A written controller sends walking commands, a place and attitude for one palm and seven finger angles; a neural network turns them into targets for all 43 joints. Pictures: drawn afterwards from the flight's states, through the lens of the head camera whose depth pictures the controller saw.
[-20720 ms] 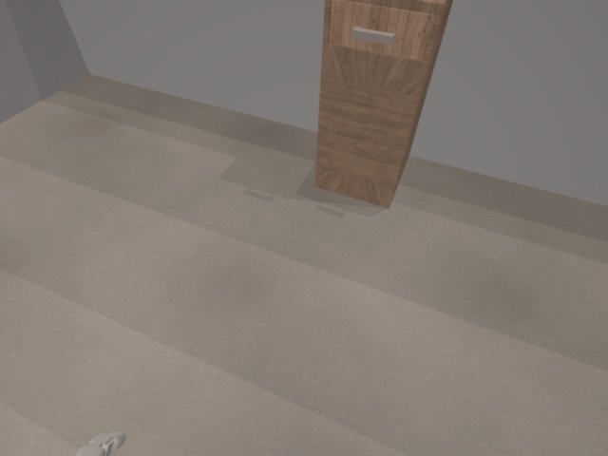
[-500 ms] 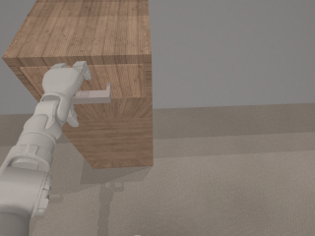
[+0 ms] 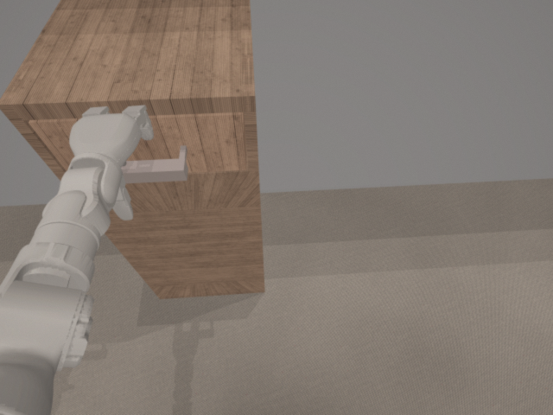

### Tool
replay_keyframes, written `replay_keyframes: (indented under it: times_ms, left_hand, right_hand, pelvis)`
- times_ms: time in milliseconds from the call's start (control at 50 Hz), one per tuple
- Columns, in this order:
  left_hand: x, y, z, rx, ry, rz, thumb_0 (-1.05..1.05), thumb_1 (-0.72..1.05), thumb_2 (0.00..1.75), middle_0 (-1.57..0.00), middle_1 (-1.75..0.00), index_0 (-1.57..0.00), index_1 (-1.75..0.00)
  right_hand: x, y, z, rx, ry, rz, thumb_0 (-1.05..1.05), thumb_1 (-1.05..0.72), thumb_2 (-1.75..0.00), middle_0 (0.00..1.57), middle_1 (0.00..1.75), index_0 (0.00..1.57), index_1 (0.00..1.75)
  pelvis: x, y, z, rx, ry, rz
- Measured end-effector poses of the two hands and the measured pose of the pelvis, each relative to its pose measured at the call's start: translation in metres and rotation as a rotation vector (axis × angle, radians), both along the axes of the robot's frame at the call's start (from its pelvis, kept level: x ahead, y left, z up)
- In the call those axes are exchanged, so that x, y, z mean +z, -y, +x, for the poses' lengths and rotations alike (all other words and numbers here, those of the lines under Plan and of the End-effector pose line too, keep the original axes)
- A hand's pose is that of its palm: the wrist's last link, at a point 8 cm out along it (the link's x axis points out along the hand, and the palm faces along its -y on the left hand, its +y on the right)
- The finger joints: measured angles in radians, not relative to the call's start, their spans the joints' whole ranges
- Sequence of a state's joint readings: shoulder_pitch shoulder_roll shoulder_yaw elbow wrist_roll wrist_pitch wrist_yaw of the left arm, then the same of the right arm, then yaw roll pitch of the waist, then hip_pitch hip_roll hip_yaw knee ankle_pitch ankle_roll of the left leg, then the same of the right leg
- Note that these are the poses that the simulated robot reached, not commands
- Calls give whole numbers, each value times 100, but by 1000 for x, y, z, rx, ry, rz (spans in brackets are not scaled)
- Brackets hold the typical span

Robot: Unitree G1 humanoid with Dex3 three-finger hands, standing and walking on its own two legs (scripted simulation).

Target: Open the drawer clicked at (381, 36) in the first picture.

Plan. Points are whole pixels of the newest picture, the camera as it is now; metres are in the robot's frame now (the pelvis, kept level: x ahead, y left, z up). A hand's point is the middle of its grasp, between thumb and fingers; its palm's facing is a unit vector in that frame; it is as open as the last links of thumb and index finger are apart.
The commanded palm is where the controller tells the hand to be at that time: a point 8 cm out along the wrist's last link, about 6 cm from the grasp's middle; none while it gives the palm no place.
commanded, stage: lower the fingers behind the handle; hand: left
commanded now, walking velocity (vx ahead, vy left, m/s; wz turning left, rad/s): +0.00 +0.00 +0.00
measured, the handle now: (147, 161) +0.52 +0.22 +0.02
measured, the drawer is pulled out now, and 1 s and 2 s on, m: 0.00 0.00 0.00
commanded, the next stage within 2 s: close the thumb around the handle in 1.54 s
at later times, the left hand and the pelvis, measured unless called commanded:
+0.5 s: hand (136, 178) +0.47 +0.22 +0.04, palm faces -0.11 -0.04 -0.99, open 13.8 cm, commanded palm +0.47 +0.22 +0.10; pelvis +0.00 -0.01 +0.00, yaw -1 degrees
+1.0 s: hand (148, 179) +0.48 +0.21 +0.03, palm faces -0.03 -0.03 -1.00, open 13.6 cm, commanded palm +0.47 +0.22 +0.06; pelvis -0.02 -0.01 -0.01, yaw -1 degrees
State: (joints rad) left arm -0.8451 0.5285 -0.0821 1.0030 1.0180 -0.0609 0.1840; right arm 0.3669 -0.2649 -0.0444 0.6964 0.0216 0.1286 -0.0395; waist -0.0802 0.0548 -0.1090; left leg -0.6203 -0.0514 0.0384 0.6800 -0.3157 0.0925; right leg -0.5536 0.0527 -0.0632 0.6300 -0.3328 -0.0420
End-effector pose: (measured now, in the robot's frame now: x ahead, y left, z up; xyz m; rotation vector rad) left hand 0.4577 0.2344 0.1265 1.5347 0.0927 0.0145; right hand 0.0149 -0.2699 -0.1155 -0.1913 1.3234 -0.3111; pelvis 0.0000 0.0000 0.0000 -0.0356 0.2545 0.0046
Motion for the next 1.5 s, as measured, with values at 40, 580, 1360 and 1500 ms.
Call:
replay_keyframes:
  times_ms: [40, 580, 1360, 1500]
  left_hand:
    - [0, 1, 0, 1, 3, -1, 0, -48, 30, -33, -121, -38, -121]
    - [-41, 18, 1, -40, -45, -21, 0, -48, 30, -32, -120, -32, -121]
    - [-65, 9, -3, -11, 8, -2, 0, -48, 30, -30, -120, -32, -120]
    - [-67, 9, 0, 8, 36, 0, 0, -48, 30, -34, -123, -35, -125]
  right_hand:
    - [0, 3, -4, -5, -12, -4, 0, -90, -90, 20, 30, 20, 30]
    - [-2, 9, -3, -25, 15, -18, 0, -90, -90, 20, 30, 20, 30]
    - [-13, 8, -73, -64, -102, -51, 0, -90, -90, 20, 30, 20, 30]
    - [-16, -1, -61, -48, -106, -25, 0, -90, -90, 20, 30, 20, 30]
  pelvis:
    - [0, 1, 0, -1, -2, 0]
    - [-7, 10, -4, -22, -46, 2]
    - [-25, 7, -27, -24, -107, -14]
    - [-24, 2, -19, -14, -113, -22]
